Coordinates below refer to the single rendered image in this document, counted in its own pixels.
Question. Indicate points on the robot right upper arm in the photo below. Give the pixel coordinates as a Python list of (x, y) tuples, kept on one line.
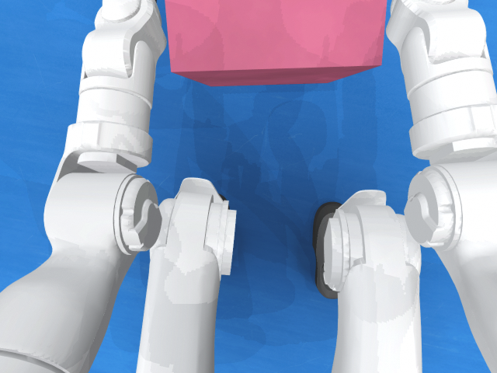
[(452, 207)]

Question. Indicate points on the robot left forearm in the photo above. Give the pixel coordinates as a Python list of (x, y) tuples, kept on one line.
[(116, 91)]

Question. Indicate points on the carton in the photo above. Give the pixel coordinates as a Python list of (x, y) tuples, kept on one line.
[(274, 42)]

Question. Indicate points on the robot left upper arm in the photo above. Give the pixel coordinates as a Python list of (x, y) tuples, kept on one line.
[(54, 319)]

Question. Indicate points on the robot right forearm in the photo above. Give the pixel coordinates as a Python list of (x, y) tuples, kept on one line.
[(448, 79)]

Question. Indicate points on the right robot foot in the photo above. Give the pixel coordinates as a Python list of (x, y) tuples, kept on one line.
[(323, 214)]

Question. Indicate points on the robot right thigh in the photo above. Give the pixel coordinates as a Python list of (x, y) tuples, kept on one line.
[(379, 321)]

